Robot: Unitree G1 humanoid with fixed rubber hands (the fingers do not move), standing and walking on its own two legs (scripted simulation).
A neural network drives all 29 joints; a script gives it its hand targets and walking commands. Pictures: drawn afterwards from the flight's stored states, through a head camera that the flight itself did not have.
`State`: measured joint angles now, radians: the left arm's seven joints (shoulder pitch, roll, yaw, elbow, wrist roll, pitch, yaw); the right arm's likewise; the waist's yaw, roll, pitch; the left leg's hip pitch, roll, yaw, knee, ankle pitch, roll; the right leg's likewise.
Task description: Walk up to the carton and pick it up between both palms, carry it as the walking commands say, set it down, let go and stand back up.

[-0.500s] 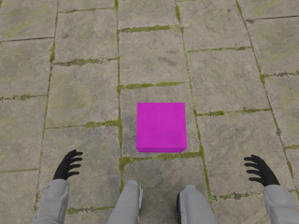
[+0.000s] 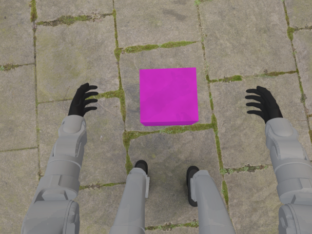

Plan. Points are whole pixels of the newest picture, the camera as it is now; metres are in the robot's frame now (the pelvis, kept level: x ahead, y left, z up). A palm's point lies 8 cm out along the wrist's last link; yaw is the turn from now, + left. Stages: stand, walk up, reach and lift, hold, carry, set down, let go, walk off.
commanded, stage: reach and lift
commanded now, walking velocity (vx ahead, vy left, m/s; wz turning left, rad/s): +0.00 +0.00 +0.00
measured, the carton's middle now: (167, 99) +0.52 -0.01 -0.58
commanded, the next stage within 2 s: none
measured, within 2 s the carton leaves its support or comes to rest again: neither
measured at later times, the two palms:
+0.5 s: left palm (102, 81) +0.50 +0.20 -0.19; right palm (245, 78) +0.50 -0.23 -0.19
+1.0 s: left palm (115, 89) +0.49 +0.18 -0.27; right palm (242, 88) +0.48 -0.25 -0.26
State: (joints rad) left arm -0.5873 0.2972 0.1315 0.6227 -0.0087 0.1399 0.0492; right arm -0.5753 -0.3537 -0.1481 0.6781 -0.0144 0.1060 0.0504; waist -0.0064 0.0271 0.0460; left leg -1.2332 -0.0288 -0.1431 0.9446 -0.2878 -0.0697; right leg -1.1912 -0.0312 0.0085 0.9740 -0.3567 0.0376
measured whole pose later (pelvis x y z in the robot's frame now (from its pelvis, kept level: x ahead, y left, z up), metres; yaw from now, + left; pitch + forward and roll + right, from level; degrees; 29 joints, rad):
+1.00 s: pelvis -0.06 +0.00 -0.11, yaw -3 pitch +45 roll -2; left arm -1.32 0.33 0.37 0.85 0.00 0.19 0.03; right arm -1.39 -0.42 -0.28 0.93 0.03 0.19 0.04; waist -0.01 0.03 0.22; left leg -1.81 -0.03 -0.14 1.35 -0.33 -0.10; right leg -1.78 0.01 0.03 1.38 -0.38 0.04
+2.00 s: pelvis -0.06 +0.00 -0.30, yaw -4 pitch +37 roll +0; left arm -1.58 0.42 0.23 1.08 -0.15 0.10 0.10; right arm -1.68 -0.47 -0.14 1.18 0.17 0.12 -0.03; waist 0.01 0.03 0.52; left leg -2.21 -0.04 -0.14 2.10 -0.54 -0.13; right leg -2.19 0.05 0.05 2.14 -0.59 0.07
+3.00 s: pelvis -0.06 +0.00 -0.31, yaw -4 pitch +36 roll +0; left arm -1.58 0.42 0.21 1.10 -0.16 0.09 0.10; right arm -1.68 -0.37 -0.07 1.18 0.17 0.12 -0.04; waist 0.01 0.02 0.52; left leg -2.21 -0.04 -0.14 2.13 -0.55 -0.13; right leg -2.19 0.05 0.05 2.16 -0.60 0.07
